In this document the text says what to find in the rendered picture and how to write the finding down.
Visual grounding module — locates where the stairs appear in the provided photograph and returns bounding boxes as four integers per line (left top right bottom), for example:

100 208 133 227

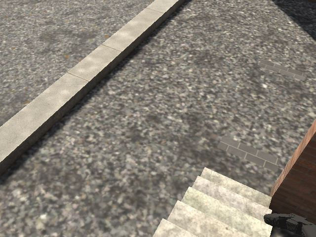
152 167 273 237

